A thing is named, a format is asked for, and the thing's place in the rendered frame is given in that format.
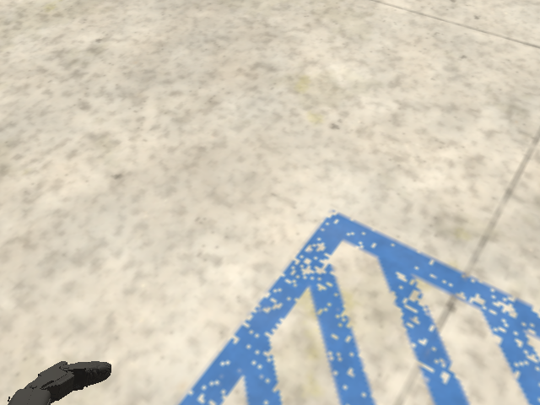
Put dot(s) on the left robot hand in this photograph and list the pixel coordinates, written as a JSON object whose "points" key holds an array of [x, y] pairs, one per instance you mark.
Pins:
{"points": [[59, 380]]}

